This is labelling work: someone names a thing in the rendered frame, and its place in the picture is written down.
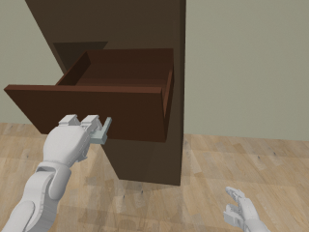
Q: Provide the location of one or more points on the drawer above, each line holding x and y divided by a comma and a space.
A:
132, 86

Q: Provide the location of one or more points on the handle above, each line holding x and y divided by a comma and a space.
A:
100, 136

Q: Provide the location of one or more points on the right robot hand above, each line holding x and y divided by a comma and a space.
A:
237, 215

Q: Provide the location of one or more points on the left robot hand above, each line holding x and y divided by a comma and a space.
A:
69, 142

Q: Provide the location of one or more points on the robot right forearm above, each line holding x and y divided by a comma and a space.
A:
254, 225

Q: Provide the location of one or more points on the cabinet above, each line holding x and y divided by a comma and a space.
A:
72, 26

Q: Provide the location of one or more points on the robot left forearm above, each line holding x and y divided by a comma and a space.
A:
37, 209

